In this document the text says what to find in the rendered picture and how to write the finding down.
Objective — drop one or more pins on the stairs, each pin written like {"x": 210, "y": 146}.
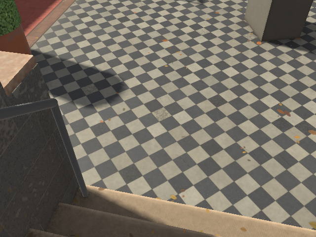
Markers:
{"x": 110, "y": 213}

